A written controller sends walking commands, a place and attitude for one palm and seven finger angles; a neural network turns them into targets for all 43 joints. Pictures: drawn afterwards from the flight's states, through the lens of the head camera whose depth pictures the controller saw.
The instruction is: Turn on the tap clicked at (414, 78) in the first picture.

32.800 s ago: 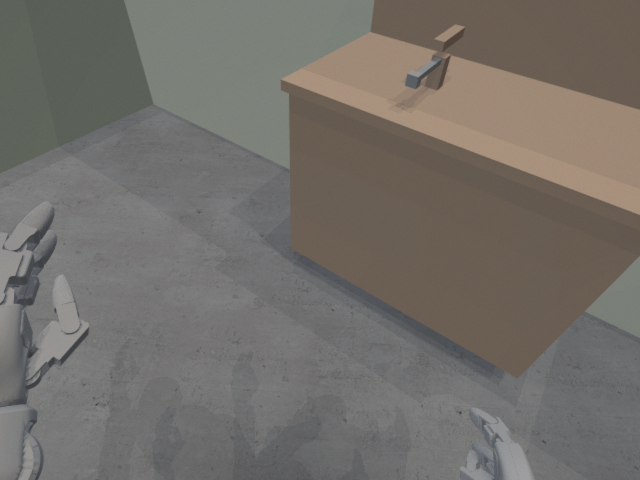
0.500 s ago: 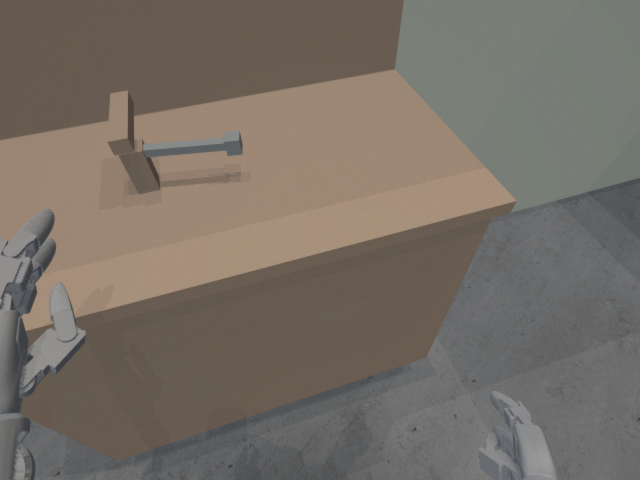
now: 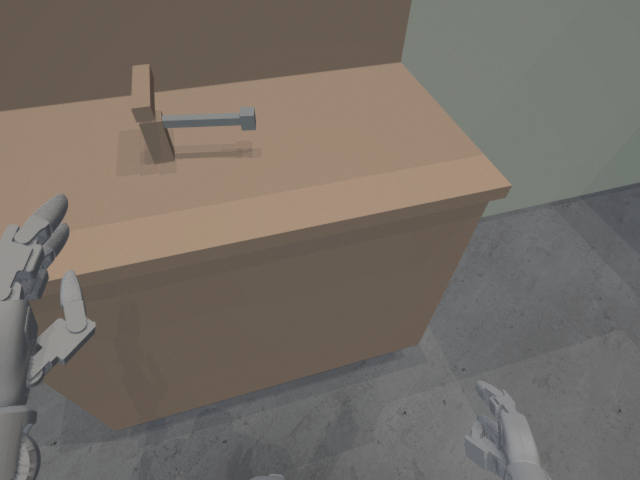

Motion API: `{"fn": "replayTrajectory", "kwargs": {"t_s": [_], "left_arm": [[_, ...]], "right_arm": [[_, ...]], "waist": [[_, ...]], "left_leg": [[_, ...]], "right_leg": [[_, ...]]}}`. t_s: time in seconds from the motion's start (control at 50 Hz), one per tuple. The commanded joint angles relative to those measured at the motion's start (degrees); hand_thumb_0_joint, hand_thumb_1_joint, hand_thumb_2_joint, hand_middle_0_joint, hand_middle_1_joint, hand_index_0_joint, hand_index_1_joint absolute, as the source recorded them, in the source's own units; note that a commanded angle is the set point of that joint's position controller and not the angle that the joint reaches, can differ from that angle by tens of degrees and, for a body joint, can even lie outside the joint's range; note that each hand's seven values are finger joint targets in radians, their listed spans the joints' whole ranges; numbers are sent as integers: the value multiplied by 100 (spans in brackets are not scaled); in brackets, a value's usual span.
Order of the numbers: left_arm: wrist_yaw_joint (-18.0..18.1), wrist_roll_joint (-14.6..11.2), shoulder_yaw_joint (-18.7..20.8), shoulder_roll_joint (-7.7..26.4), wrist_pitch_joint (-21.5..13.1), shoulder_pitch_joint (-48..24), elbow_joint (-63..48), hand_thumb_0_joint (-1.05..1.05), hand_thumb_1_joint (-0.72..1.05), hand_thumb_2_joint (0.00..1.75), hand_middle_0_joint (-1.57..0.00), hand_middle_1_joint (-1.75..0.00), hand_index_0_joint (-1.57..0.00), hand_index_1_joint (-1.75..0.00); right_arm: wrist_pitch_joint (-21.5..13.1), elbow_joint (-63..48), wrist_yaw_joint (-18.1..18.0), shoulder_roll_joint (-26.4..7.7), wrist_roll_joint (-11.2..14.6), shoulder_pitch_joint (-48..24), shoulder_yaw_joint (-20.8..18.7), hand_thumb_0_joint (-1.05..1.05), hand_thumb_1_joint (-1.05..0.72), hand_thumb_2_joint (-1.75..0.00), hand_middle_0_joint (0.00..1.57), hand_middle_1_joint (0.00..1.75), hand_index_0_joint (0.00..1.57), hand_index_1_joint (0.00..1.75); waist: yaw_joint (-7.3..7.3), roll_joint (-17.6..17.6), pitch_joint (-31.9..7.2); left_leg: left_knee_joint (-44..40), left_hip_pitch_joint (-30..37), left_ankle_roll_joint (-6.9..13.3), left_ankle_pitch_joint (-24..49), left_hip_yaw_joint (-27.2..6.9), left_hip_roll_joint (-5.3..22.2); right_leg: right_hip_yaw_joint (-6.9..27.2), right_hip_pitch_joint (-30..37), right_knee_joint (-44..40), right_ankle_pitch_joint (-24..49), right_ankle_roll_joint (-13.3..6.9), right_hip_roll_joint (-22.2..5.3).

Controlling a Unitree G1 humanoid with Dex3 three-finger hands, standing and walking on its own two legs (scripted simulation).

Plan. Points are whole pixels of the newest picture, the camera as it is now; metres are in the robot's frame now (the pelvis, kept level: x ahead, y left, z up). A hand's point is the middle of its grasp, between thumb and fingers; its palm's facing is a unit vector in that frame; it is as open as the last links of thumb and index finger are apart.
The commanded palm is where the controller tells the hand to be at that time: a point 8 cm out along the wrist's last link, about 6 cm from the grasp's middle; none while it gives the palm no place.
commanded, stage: step back with the hand held close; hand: left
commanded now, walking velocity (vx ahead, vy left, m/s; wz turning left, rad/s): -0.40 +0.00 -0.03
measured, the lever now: (248, 118) +0.65 +0.17 +0.09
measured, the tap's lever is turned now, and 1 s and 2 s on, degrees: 79 79 79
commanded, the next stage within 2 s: stop stepping back and stand still in 0.30 s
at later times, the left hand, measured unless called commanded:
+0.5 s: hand out of the picture +0.09 +0.19 +0.17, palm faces +0.31 -0.86 -0.40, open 7.4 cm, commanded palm +0.03 +0.24 +0.18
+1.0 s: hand out of the picture +0.00 +0.24 +0.17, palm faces +0.45 -0.81 -0.38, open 7.4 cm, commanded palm -0.05 +0.26 +0.18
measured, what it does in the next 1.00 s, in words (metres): walks backwards: left foot, then right foot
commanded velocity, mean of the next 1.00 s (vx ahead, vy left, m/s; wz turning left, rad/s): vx -0.02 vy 0.04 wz -0.01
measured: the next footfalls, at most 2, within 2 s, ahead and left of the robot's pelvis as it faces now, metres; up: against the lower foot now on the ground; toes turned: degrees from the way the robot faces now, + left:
left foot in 0.06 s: +0.05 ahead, +0.09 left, +0.00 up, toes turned -1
right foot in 0.44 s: -0.18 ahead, -0.11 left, +0.00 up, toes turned -3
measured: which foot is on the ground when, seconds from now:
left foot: up 0.00-0.04, down 0.06-0.46, up 0.48-0.76, down 0.78-1.00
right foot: down 0.00-0.08, up 0.10-0.42, down 0.44-1.00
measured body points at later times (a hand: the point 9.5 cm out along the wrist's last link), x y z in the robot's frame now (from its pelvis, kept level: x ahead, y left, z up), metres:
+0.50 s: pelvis -0.15 -0.03 +0.00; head -0.11 -0.03 +0.45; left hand +0.07 +0.23 +0.20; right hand +0.04 -0.25 -0.09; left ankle -0.02 +0.09 -0.72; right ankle -0.22 -0.12 -0.73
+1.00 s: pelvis -0.22 -0.01 +0.00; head -0.23 -0.02 +0.45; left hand -0.03 +0.28 +0.19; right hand -0.08 -0.25 -0.10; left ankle -0.22 +0.11 -0.73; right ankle -0.22 -0.11 -0.73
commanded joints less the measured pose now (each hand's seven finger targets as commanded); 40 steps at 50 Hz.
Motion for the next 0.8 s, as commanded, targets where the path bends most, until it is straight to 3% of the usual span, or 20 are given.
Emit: {"fn": "replayTrajectory", "kwargs": {"t_s": [0.0, 0.04, 0.06, 0.08, 0.12, 0.16, 0.2, 0.28, 0.36, 0.38, 0.4, 0.42, 0.44, 0.46, 0.48, 0.5, 0.54, 0.62, 0.68, 0.78], "left_arm": [[137, -51, 1131, 1229, -385, -263, -1044, 0, 90, 90, -20, -30, -20, -30], [156, -82, 1097, 1183, -436, -243, -1055, 0, 90, 90, -20, -30, -20, -30], [160, -74, 1086, 1198, -433, -119, -991, 0, 90, 90, -20, -30, -20, -30], [146, -106, 1074, 1201, -440, -154, -1217, 0, 90, 90, -20, -30, -20, -30], [128, -62, 868, 984, -390, -289, -1380, 0, 90, 90, -20, -30, -20, -30], [177, -38, 673, 756, -212, -299, -1260, 0, 90, 90, -20, -30, -20, -30], [221, -27, 578, 709, -68, -453, -1263, 0, 90, 90, -20, -30, -20, -30], [293, -19, 695, 891, 86, -949, -1451, 0, 90, 90, -20, -30, -20, -30], [227, -164, 750, 874, 5, -610, -1429, 0, 90, 90, -20, -30, -20, -30], [188, -164, 891, 1066, -74, -550, -1572, 0, 90, 90, -20, -30, -20, -30], [142, -177, 895, 1046, -157, -391, -1480, 0, 90, 90, -20, -30, -20, -30], [151, -160, 1135, 1346, -241, -209, -1425, 0, 90, 90, -20, -30, -20, -30], [199, -136, 1295, 1463, -271, -237, -1366, 0, 90, 90, -20, -30, -20, -30], [159, -108, 1042, 1091, -121, 141, -885, 0, 90, 90, -20, -30, -20, -30], [135, -84, 1114, 1111, -25, 102, -851, 0, 90, 90, -20, -30, -20, -30], [129, -92, 1057, 1029, -6, 84, -691, 0, 90, 90, -20, -30, -20, -30], [169, -92, 939, 925, -25, -338, -526, 0, 90, 90, -20, -30, -20, -30], [206, -120, 812, 909, -116, -655, -348, 0, 90, 90, -20, -30, -20, -30], [228, -121, 952, 1065, -245, -570, -853, 0, 90, 90, -20, -30, -20, -30], [267, -171, 1227, 1101, -311, 82, -1156, 0, 90, 90, -20, -30, -20, -30]], "right_arm": [[-165, -868, -124, -560, -70, -350, -130, 0, -90, -90, 20, 30, 20, 30], [-159, -945, -176, -769, -24, -373, -175, 0, -90, -90, 20, 30, 20, 30], [-174, -992, -168, -769, 2, -294, -188, 0, -90, -90, 20, 30, 20, 30], [-245, -1067, -150, -761, -101, -355, -163, 0, -90, -90, 20, 30, 20, 30], [-405, -965, -73, -697, -177, -201, -201, 0, -90, -90, 20, 30, 20, 30], [-535, -815, -37, -746, -104, -77, -257, 0, -90, -90, 20, 30, 20, 30], [-617, -773, -35, -755, -125, -189, -239, 0, -90, -90, 20, 30, 20, 30], [-631, -692, -66, -729, -195, -505, -196, 0, -90, -90, 20, 30, 20, 30], [-579, -618, -18, -654, -178, -531, -146, 0, -90, -90, 20, 30, 20, 30], [-524, -646, -5, -663, -190, -548, -163, 0, -90, -90, 20, 30, 20, 30], [-462, -697, 21, -558, -163, -524, -125, 0, -90, -90, 20, 30, 20, 30], [-400, -749, 41, -500, -146, -533, -103, 0, -90, -90, 20, 30, 20, 30], [-382, -724, 23, -524, -187, -495, -59, 0, -90, -90, 20, 30, 20, 30], [-398, -735, 10, -567, -41, -196, -132, 0, -90, -90, 20, 30, 20, 30], [-407, -859, 48, -611, -22, -194, -97, 0, -90, -90, 20, 30, 20, 30], [-379, -855, 42, -527, 12, -149, -57, 0, -90, -90, 20, 30, 20, 30], [-352, -812, 23, -608, 42, -157, -81, 0, -90, -90, 20, 30, 20, 30], [-419, -869, 31, -787, 73, -78, -185, 0, -90, -90, 20, 30, 20, 30], [-492, -893, 87, -857, 62, -1, -257, 0, -90, -90, 20, 30, 20, 30], [-640, -967, 34, -953, 108, 146, -377, 0, -90, -90, 20, 30, 20, 30]], "waist": [[-69, -217, -580], [57, 600, -922], [84, 645, -1318], [109, 1271, -1395], [141, 754, -1460], [101, 325, -1323], [74, 477, -1169], [63, 1039, -898], [145, 1145, -1120], [140, 981, -1014], [101, 469, -992], [127, -633, -1056], [214, -1012, -888], [81, -1604, -952], [11, -1596, -1223], [-98, -1323, -1086], [-124, -552, -893], [-50, -1106, -383], [-67, -672, -408], [-48, 50, -720]], "left_leg": [[-840, 866, 0, 296, -76, 239], [-1882, 1202, 178, 2577, -546, 848], [-1931, 1539, 285, 3400, -849, 1234], [-2127, 1653, 387, 4184, -1198, 1488], [-2274, 1541, 533, 3758, -1320, 1847], [-2158, 2162, 702, 3696, -936, 1751], [-2372, 2077, 674, 3111, -859, 1704], [-3214, 1085, 557, -162, -786, 1497], [-3192, 987, 183, -523, -340, 1046], [-2780, 988, 36, -438, -247, 869], [-1925, 1246, -121, -428, 121, 538], [-413, 1454, -272, -302, 435, 116], [727, 742, -260, -778, 270, -8], [1323, -141, -185, -943, 63, -174], [1344, -368, -126, -754, -18, -50], [1304, -455, -108, -476, 86, 51], [988, -215, -81, -395, 308, 89], [95, 229, 113, -659, 333, 116], [-855, 616, 202, -463, 404, 128], [-1486, 1562, 393, 875, -60, 694]], "right_leg": [[853, -129, -532, 2694, -203, -1605], [197, 189, 96, 1657, 314, -580], [62, 150, 488, 504, 359, -381], [92, -112, 1165, -639, 327, -291], [393, -167, 2435, -1401, 292, -311], [257, -692, 2300, -1249, 374, -392], [114, -624, 2218, -1236, 399, -405], [-113, 96, 1921, -1169, 324, -282], [-467, 783, -145, -975, 115, -151], [-338, 754, -1011, -355, 43, -308], [38, 420, -1585, -74, -150, -837], [1222, -336, -2034, -69, -444, -1839], [1746, -515, -1925, 1096, -708, -2576], [1199, 277, -1243, 2768, -397, -2240], [910, 749, -706, 3669, -127, -2084], [700, 1006, -463, 4163, -140, -2041], [729, 983, -467, 3944, -245, -2152], [1030, 883, -703, 2585, -304, -2278], [1115, 1086, -648, 2082, -253, -2214], [297, 847, -104, 687, 125, -1065]]}}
